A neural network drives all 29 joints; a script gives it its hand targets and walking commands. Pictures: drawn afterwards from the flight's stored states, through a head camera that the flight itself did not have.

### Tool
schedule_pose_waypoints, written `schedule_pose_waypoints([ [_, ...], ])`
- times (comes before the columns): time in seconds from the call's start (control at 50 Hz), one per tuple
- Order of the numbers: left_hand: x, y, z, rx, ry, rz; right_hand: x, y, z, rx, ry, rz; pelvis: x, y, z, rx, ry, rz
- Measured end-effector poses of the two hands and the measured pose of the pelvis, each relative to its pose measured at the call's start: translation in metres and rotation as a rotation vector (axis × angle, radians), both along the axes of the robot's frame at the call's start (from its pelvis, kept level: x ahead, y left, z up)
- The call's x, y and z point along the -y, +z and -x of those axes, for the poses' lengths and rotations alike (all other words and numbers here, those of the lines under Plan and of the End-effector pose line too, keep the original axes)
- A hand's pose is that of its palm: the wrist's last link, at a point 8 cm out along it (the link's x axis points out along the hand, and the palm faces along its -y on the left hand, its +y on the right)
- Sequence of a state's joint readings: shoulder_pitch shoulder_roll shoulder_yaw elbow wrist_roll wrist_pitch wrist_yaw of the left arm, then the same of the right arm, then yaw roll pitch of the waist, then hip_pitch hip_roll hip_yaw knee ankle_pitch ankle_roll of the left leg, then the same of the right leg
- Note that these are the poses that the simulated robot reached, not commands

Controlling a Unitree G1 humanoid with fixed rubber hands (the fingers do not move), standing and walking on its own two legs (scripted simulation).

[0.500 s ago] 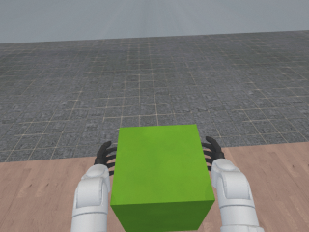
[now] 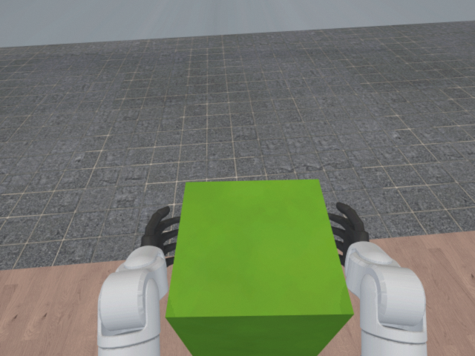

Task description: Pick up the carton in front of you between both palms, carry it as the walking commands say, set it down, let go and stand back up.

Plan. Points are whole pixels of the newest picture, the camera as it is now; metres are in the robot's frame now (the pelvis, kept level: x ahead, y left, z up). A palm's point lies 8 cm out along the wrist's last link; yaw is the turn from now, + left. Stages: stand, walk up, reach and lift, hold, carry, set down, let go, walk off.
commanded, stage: carry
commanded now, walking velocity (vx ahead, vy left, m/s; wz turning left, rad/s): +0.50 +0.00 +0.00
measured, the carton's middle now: (253, 274) +0.27 -0.01 +0.03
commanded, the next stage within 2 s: none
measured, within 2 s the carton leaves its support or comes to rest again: neither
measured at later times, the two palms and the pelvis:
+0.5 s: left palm (169, 131) +0.63 +0.16 +0.08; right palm (293, 130) +0.60 -0.14 +0.08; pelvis +0.32 +0.04 +0.00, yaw -3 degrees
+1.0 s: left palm (180, 63) +0.99 +0.16 +0.10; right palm (270, 58) +1.01 -0.14 +0.09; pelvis +0.61 +0.00 +0.00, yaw -1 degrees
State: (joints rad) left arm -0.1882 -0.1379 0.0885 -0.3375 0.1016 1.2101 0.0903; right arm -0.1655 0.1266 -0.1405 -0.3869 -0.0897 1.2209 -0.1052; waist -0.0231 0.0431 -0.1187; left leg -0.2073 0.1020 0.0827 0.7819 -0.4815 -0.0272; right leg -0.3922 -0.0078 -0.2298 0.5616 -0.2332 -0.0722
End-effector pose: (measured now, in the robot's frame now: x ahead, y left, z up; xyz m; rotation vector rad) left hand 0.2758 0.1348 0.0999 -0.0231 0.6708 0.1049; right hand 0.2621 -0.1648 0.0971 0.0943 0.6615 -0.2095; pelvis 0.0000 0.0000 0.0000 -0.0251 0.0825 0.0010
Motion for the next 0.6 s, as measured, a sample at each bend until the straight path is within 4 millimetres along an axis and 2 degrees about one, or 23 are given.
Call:
schedule_pose_waypoints([
  [0.12,-0.010,0.004,-0.055,-0.064,0.083,0.008,-0.010,0.008,-0.080,-0.063,0.076,0.003,0.011,0.017,-0.067,-0.016,0.011,-0.036],
  [0.22,-0.019,0.009,-0.117,-0.043,0.108,0.004,-0.020,0.009,-0.148,-0.042,0.106,0.005,0.006,0.019,-0.132,-0.014,-0.002,-0.054],
  [0.3,-0.026,0.000,-0.181,-0.026,0.092,0.011,-0.026,0.000,-0.205,-0.025,0.090,0.012,-0.005,0.008,-0.191,0.001,-0.011,-0.050],
  [0.4,-0.031,-0.019,-0.278,-0.001,0.014,0.021,-0.030,-0.013,-0.282,0.000,0.018,0.028,-0.024,-0.016,-0.265,0.037,-0.036,-0.047],
  [0.5,-0.022,-0.023,-0.358,-0.086,-0.063,0.007,-0.024,-0.017,-0.340,-0.090,-0.030,0.051,-0.036,-0.002,-0.317,0.026,-0.047,-0.028],
  [0.6,-0.019,-0.007,-0.434,-0.067,-0.078,-0.007,-0.020,0.001,-0.417,-0.073,-0.025,0.061,-0.039,0.010,-0.374,0.013,-0.043,-0.009],
])
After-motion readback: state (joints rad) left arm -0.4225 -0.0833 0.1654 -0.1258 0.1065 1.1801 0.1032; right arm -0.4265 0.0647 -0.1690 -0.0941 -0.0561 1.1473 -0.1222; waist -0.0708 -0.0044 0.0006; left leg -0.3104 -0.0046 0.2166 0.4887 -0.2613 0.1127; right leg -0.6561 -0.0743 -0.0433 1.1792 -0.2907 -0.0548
